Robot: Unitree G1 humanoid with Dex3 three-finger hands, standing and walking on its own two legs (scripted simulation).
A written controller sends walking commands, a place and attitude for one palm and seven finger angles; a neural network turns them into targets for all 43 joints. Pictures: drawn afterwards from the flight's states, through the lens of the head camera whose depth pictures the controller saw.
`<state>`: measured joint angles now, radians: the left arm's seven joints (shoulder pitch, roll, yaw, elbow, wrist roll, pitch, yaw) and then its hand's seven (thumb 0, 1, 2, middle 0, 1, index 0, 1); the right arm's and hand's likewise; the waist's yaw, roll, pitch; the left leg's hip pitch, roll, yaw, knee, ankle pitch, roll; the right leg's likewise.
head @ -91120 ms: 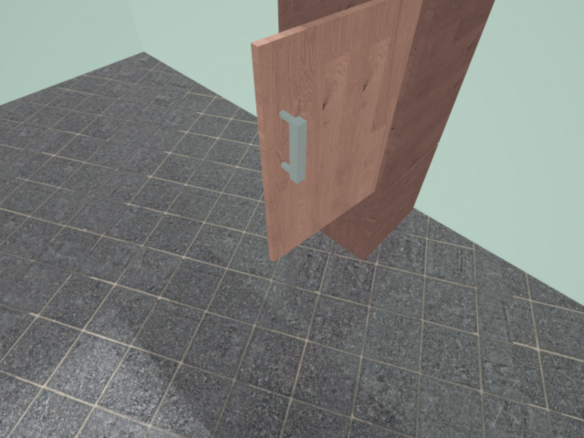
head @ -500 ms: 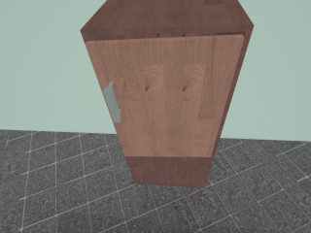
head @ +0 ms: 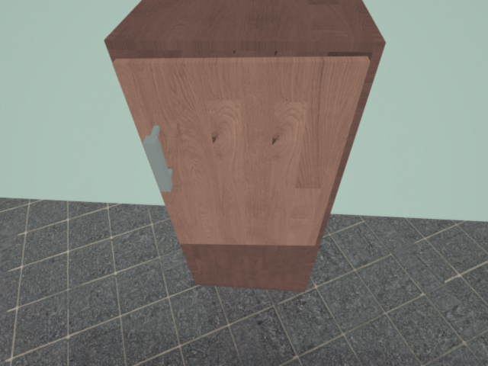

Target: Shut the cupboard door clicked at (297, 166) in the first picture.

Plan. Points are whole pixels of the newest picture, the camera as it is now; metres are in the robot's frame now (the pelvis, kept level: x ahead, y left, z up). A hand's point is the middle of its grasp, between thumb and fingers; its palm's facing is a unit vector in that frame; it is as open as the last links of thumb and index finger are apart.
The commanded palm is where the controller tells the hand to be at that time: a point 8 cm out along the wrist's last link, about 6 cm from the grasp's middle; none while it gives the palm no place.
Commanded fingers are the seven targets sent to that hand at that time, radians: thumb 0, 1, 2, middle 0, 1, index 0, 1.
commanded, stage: look again from close up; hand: left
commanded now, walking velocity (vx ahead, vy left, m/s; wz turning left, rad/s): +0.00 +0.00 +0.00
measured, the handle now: (161, 159) +0.50 +0.20 +0.05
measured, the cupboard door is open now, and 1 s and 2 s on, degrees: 3 3 3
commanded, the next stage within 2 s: raise the hand and make a fist in 0.32 s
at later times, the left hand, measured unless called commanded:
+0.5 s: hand out of the picture +0.12 +0.17 -0.13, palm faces +0.17 -0.96 -0.23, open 7.2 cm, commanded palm +0.15 +0.20 -0.07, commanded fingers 0.00 0.90 0.90 -0.27 -0.38 -0.27 -0.38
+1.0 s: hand (137, 326) +0.19 +0.19 -0.02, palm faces +0.11 -0.99 -0.04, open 5.4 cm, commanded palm +0.17 +0.22 -0.02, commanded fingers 0.00 0.90 0.90 -0.73 -0.88 -0.73 -0.88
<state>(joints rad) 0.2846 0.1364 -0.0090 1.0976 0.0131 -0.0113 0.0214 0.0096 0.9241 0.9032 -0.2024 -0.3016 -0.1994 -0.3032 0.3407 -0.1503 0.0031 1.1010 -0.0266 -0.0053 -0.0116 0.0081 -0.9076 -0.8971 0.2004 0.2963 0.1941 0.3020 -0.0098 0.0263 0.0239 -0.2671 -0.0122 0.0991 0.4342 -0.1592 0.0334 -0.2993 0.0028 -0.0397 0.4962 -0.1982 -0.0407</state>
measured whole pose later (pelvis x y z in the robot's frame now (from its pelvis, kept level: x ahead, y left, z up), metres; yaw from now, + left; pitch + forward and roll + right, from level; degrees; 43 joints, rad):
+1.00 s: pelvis +0.03 -0.01 -0.10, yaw +2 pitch +13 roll -2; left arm 0.56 0.17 0.12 -0.11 -0.32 -0.63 -0.31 0.02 0.90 0.90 -0.56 -0.69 -0.56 -0.69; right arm 0.08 -0.24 -0.02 0.51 -0.01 -0.24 -0.03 0.01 -0.91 -0.90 0.20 0.30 0.19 0.30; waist 0.09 0.02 -0.11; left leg -0.91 -0.02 -0.07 1.24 -0.56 -0.01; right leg -0.88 0.01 -0.12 1.20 -0.56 -0.06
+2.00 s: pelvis +0.04 +0.01 -0.04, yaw +1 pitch +6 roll -2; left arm 0.34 0.27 0.20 -0.16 -0.31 -0.21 -0.21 0.02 0.90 0.90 -1.30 -1.50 -1.29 -1.50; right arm 0.29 -0.25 0.06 0.52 0.03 -0.22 -0.06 0.02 -0.90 -0.90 0.21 0.30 0.20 0.30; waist 0.02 0.05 -0.08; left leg -0.56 -0.02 -0.03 0.90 -0.44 0.02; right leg -0.54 0.01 -0.08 0.85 -0.42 -0.03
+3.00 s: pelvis +0.03 +0.01 -0.04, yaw +0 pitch +6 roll +0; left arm 0.01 0.23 0.16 0.16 -0.24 -0.21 -0.16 0.02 0.90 0.90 -1.30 -1.50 -1.30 -1.50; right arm 0.28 -0.26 0.04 0.58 0.03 -0.18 -0.05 0.02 -0.90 -0.90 0.20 0.30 0.20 0.30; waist -0.01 0.03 -0.06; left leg -0.53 -0.02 0.00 0.83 -0.40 0.02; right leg -0.53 0.01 -0.04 0.82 -0.39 -0.03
